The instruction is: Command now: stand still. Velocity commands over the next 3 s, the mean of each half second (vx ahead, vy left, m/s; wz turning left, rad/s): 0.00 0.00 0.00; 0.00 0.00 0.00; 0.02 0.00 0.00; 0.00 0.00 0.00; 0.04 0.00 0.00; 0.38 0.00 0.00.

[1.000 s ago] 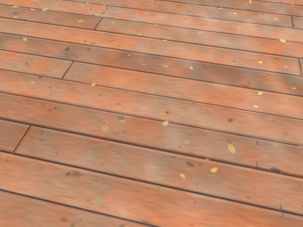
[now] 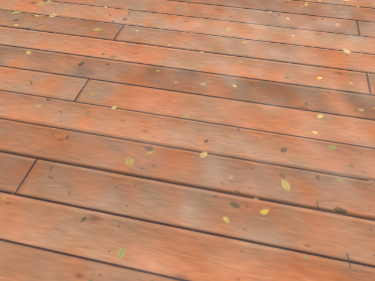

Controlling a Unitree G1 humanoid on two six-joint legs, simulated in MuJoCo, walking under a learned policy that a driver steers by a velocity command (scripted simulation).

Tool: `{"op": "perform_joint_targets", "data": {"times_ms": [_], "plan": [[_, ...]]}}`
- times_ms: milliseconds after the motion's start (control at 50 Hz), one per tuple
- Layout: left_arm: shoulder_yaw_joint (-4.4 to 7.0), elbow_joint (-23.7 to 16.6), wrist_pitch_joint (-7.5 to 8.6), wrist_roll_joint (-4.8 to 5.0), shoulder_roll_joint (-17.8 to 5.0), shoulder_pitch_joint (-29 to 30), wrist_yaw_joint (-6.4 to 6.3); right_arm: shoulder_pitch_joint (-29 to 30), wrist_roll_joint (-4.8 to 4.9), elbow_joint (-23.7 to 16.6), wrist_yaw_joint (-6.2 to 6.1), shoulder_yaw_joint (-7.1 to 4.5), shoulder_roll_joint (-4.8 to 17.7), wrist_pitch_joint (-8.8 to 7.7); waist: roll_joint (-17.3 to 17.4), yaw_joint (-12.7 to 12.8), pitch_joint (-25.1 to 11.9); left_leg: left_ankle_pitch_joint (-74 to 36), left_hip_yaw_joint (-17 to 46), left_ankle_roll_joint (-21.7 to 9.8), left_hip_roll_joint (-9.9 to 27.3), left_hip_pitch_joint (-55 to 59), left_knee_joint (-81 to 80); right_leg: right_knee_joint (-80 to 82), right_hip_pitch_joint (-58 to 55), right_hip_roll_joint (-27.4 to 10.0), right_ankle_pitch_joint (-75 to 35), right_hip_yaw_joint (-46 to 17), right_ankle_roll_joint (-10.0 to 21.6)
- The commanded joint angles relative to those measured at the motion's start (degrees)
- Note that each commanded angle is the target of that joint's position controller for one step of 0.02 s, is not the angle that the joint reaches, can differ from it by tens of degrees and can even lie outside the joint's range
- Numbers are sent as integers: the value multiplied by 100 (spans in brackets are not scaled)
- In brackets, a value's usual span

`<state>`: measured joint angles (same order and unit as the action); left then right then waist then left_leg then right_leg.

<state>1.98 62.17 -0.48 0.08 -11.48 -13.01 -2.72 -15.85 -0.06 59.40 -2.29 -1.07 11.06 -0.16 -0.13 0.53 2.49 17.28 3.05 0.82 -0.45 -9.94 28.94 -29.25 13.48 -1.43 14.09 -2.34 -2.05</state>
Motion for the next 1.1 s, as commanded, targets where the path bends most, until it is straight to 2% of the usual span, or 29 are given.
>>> {"op": "perform_joint_targets", "data": {"times_ms": [20, 420, 1020, 1040, 1060, 1100], "plan": [[71, -88, 33, 1, -550, -218, -14, -303, 2, -62, -16, -74, 526, -37, 15, -2, 80, -645, -21, -89, 40, -469, -618, 431, -211, 38, -595, 94, 108], [-27, 42, 35, 11, -426, -472, -7, -605, 15, 218, -26, 10, 398, -30, 9, -24, 148, -594, -94, -58, 19, -524, -597, 434, -123, 76, -535, 106, 148], [-83, 20, 48, 24, -322, -755, -10, -927, 26, 295, -39, 49, 275, -41, 14, -35, 205, -583, -144, -31, 16, -581, -548, 398, -60, 101, -532, 111, 178], [-100, 81, 42, 17, -253, -864, -13, -1048, 23, 360, -43, 65, 204, -35, 18, -36, 60, -48, -205, -45, -41, -523, -573, 415, -128, 163, 35, 175, 185], [-102, 62, 36, 26, -247, -804, -16, -993, 33, 345, -46, 67, 197, -30, 15, -33, 290, 101, -190, -53, -48, -667, -599, 446, 1, 170, 210, 154, 188], [-107, 45, 53, 17, -257, -764, -17, -949, 25, 324, -49, 71, 203, -49, 10, -32, 438, -83, -167, -54, -29, -739, -602, 463, 89, 146, 43, 120, 193]]}}
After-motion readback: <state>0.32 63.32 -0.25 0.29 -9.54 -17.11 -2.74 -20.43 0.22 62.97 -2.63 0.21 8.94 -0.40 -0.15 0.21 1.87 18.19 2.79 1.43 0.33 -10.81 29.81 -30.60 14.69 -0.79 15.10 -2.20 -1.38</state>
